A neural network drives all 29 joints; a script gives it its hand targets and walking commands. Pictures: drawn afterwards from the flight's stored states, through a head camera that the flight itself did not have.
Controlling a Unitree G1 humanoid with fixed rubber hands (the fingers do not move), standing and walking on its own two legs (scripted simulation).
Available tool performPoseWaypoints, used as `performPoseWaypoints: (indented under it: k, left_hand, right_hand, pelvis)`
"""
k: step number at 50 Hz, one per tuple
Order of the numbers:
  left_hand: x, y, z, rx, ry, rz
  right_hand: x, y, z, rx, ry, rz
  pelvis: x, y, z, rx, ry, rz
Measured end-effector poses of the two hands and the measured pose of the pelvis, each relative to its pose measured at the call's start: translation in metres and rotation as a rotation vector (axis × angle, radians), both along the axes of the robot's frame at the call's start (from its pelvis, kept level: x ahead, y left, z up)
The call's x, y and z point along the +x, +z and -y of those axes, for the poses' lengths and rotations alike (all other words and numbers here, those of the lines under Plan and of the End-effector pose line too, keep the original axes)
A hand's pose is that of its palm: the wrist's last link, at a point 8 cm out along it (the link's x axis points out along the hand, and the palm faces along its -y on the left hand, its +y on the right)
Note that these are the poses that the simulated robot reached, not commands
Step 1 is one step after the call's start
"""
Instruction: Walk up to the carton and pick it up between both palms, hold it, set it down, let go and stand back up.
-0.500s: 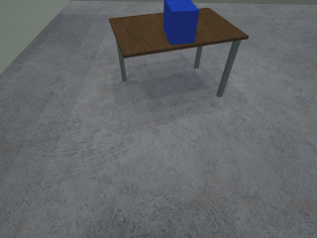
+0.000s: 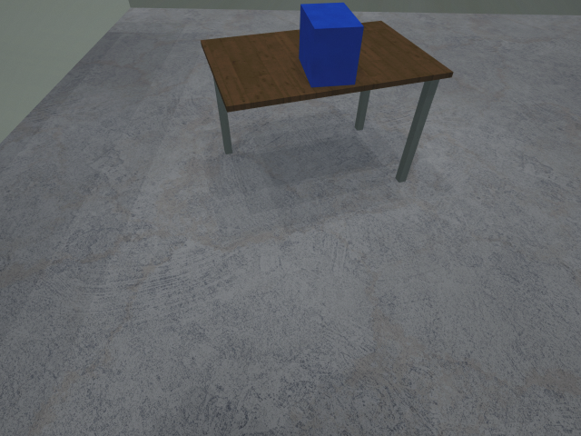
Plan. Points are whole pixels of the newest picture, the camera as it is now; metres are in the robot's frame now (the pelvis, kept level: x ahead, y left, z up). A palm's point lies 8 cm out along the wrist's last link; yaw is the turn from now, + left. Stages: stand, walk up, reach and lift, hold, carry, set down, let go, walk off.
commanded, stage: walk up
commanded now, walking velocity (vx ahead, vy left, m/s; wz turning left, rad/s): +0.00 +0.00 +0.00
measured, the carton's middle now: (327, 44) +1.47 -0.10 -0.07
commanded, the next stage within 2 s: none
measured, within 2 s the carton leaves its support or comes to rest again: neither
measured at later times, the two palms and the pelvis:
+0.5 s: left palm out of the picture +0.00 +0.16 -0.12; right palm out of the picture +0.09 -0.30 -0.14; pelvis +0.06 -0.06 +0.01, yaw -1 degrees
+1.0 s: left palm (160, 390) +0.24 +0.23 -0.15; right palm (414, 304) +0.40 -0.22 -0.13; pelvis +0.32 +0.01 -0.01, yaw -1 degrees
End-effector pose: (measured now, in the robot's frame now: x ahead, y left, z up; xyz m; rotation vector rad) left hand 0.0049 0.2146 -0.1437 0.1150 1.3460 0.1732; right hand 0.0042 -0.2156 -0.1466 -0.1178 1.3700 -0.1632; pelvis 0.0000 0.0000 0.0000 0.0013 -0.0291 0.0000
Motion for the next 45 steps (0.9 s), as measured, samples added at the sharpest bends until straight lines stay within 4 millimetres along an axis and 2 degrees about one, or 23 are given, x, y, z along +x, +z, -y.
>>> performPoseWaypoints:
  k: [4, 8, 10, 15, 17, 19, 22, 26, 29, 32, 36, 40, 43, 45]
  left_hand:
    - [-0.009, -0.001, 0.005, -0.012, 0.006, -0.026]
    - [-0.014, -0.001, 0.002, -0.017, 0.003, -0.044]
    - [-0.005, 0.004, 0.001, -0.012, -0.024, -0.037]
    - [0.040, 0.024, 0.005, 0.028, -0.049, 0.098]
    - [0.050, 0.023, 0.009, 0.058, -0.025, 0.144]
    - [0.047, 0.018, 0.017, 0.079, 0.010, 0.150]
    - [0.021, 0.017, 0.035, 0.069, 0.039, 0.063]
    - [-0.014, 0.030, 0.059, 0.026, 0.066, -0.105]
    - [-0.024, 0.036, 0.070, 0.002, 0.108, -0.175]
    - [-0.023, 0.040, 0.076, -0.013, 0.146, -0.230]
    - [-0.005, 0.040, 0.077, -0.023, 0.191, -0.284]
    - [0.023, 0.031, 0.070, -0.044, 0.213, -0.360]
    - [0.054, 0.012, 0.055, -0.077, 0.191, -0.430]
    - [0.090, 0.001, 0.039, -0.087, 0.171, -0.428]
  right_hand:
    - [-0.008, -0.001, -0.005, 0.010, -0.004, -0.022]
    - [-0.010, 0.000, 0.001, 0.016, -0.032, 0.002]
    - [-0.013, 0.002, 0.007, 0.015, -0.057, 0.012]
    - [-0.025, -0.001, 0.031, 0.022, -0.059, -0.038]
    - [-0.019, -0.008, 0.047, 0.022, -0.043, -0.053]
    - [-0.004, -0.016, 0.062, 0.014, -0.013, -0.053]
    - [0.039, -0.009, 0.076, 0.014, 0.018, 0.006]
    - [0.106, 0.007, 0.082, 0.034, 0.040, 0.140]
    - [0.147, 0.011, 0.079, 0.050, 0.061, 0.172]
    - [0.186, 0.008, 0.069, 0.065, 0.083, 0.176]
    - [0.248, 0.000, 0.043, 0.091, 0.133, 0.184]
    - [0.329, -0.006, 0.007, 0.105, 0.197, 0.242]
    - [0.390, -0.011, -0.013, 0.076, 0.208, 0.319]
    - [0.412, -0.009, -0.017, 0.045, 0.193, 0.342]
  pelvis:
    - [-0.001, 0.001, 0.000, 0.000, 0.000, 0.004]
    - [-0.005, 0.000, 0.002, 0.006, -0.016, -0.007]
    - [-0.004, 0.002, 0.005, 0.001, -0.026, -0.013]
    - [0.007, 0.006, 0.023, -0.012, -0.013, -0.041]
    - [0.015, 0.000, 0.035, 0.006, -0.014, -0.041]
    - [0.021, -0.007, 0.045, -0.008, -0.002, -0.028]
    - [0.037, -0.001, 0.053, 0.022, -0.015, -0.029]
    - [0.063, 0.011, 0.056, 0.050, -0.021, -0.027]
    - [0.088, 0.014, 0.055, 0.061, -0.023, -0.030]
    - [0.115, 0.011, 0.049, 0.060, -0.020, -0.037]
    - [0.154, 0.004, 0.037, 0.050, -0.011, -0.051]
    - [0.200, -0.009, 0.021, 0.035, 0.000, -0.059]
    - [0.242, -0.027, 0.006, 0.025, 0.004, -0.053]
    - [0.264, -0.030, -0.002, 0.025, 0.003, -0.037]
